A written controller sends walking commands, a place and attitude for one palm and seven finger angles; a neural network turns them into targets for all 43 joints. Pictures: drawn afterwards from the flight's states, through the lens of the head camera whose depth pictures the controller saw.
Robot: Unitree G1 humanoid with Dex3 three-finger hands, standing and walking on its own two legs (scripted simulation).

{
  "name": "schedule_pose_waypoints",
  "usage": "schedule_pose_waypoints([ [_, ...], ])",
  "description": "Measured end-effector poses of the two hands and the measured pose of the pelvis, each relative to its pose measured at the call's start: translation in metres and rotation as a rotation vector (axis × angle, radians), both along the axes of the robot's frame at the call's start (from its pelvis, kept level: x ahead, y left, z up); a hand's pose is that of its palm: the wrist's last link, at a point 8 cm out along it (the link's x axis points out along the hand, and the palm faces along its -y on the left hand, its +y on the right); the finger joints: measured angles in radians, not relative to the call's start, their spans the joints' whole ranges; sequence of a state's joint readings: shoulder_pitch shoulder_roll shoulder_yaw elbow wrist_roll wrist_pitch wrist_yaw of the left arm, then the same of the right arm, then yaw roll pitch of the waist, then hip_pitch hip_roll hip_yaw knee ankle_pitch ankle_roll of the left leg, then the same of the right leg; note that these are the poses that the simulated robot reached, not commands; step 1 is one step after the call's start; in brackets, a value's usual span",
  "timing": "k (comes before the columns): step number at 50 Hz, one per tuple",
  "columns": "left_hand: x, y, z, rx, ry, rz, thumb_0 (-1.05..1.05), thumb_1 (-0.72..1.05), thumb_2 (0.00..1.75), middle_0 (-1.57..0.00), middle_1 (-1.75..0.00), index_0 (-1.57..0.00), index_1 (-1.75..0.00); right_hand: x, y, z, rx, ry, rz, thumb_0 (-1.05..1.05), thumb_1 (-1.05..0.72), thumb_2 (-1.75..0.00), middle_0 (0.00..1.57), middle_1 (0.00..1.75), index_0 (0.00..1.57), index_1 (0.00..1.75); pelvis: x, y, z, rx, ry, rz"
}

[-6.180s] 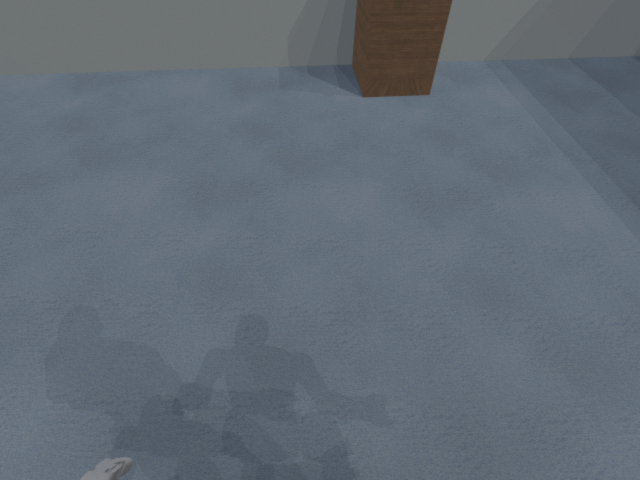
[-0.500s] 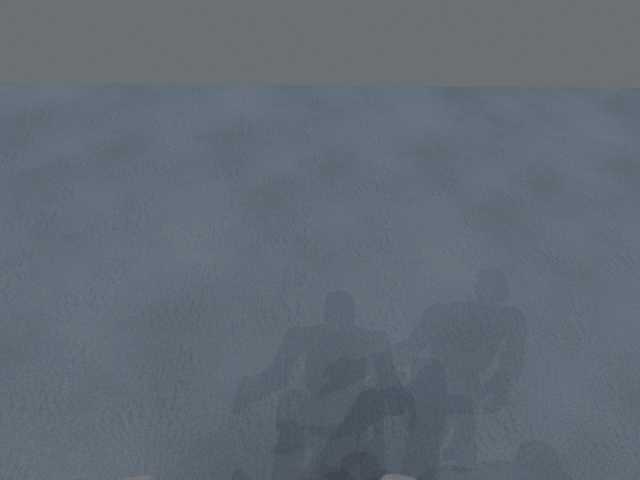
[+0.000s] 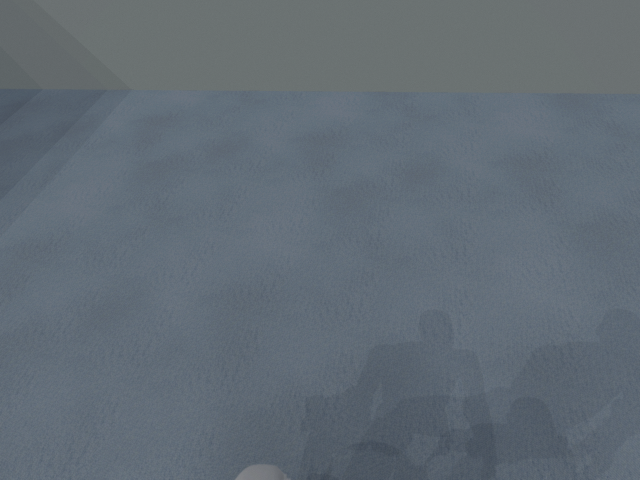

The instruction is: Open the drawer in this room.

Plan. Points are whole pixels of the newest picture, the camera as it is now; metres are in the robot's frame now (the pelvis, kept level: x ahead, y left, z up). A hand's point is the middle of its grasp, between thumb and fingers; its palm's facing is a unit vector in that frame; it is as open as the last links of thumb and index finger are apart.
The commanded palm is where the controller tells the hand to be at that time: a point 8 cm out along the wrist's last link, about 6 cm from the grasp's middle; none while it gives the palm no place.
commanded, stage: turn or walk to find it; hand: left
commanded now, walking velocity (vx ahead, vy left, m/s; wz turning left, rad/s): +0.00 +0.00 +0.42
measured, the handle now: out of the picture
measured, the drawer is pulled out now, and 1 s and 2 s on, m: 0.00 0.00 0.00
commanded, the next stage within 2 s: none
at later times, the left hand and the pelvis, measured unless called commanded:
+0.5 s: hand out of the picture -0.03 +0.28 -0.17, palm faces +0.24 -0.94 -0.24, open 7.4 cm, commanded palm none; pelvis -0.03 +0.06 +0.00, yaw +11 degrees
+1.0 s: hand out of the picture -0.05 +0.19 -0.14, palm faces +0.38 -0.88 -0.28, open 7.4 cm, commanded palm none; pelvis -0.06 -0.02 +0.00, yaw +24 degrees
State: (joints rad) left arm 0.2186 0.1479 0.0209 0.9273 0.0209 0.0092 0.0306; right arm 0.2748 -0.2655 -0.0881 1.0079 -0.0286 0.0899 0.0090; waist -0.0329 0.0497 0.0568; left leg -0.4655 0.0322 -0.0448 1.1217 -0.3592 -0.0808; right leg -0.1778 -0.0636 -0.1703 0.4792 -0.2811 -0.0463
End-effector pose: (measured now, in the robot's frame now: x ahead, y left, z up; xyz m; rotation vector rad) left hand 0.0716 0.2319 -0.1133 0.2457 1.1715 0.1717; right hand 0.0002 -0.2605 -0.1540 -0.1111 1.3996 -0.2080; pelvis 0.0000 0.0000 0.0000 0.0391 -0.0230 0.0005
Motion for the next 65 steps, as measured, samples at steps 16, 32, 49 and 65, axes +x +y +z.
schedule_pose_waypoints([
  [16, -0.140, 0.074, -0.046, -0.051, 0.230, 0.255, 0.01, 0.91, 0.90, -0.20, -0.30, -0.20, -0.30, 0.127, 0.078, 0.033, -0.070, -0.278, 0.304, 0.00, -0.91, -0.90, 0.20, 0.30, 0.19, 0.30, -0.022, 0.049, -0.012, -0.040, -0.008, 0.121],
  [32, -0.091, 0.077, -0.016, -0.024, 0.017, 0.256, 0.01, 0.91, 0.90, -0.20, -0.30, -0.20, -0.30, 0.067, 0.083, 0.021, -0.007, -0.160, 0.310, 0.00, -0.90, -0.90, 0.21, 0.30, 0.20, 0.30, -0.042, 0.042, -0.001, -0.050, 0.005, 0.234],
  [49, -0.136, -0.003, 0.006, 0.012, -0.030, 0.378, 0.01, 0.91, 0.90, -0.21, -0.30, -0.20, -0.30, 0.038, 0.004, -0.003, 0.019, 0.006, 0.387, 0.00, -0.91, -0.90, 0.20, 0.30, 0.19, 0.30, -0.056, -0.018, 0.000, 0.003, -0.003, 0.408],
  [65, -0.293, -0.004, -0.045, -0.084, 0.153, 0.664, 0.01, 0.91, 0.90, -0.21, -0.30, -0.20, -0.30, 0.120, 0.096, 0.016, -0.030, -0.198, 0.693, 0.00, -0.91, -0.90, 0.20, 0.30, 0.19, 0.30, -0.092, 0.008, -0.017, -0.037, -0.004, 0.571],
])
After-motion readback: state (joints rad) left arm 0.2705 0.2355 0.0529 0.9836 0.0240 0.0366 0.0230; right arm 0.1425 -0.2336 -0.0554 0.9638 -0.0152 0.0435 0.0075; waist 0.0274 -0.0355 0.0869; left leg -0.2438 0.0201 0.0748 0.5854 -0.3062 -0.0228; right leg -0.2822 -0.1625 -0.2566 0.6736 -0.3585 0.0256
